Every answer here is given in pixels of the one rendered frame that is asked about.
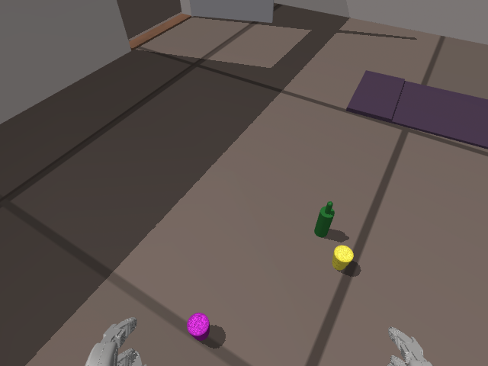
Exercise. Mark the left robot hand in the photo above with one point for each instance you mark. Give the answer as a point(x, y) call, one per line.
point(105, 353)

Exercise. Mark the right robot hand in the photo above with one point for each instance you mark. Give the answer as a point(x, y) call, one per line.
point(410, 349)

